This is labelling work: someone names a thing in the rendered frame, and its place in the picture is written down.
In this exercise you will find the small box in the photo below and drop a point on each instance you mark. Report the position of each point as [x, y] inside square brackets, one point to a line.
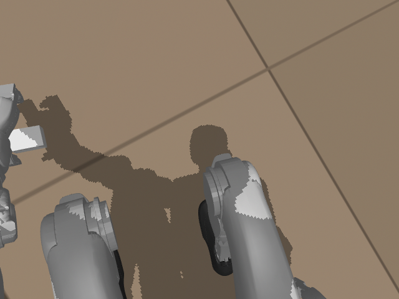
[27, 139]

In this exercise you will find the right robot hand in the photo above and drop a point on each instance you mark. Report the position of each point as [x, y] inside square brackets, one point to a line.
[307, 292]

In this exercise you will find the left robot foot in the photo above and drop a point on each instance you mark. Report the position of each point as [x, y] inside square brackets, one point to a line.
[121, 273]

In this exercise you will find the left robot arm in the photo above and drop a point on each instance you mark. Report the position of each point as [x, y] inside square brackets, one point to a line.
[8, 222]

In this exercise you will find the right robot foot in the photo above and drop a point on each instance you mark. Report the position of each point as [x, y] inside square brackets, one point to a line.
[222, 268]

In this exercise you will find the left robot hand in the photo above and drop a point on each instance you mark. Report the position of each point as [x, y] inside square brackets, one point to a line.
[10, 96]

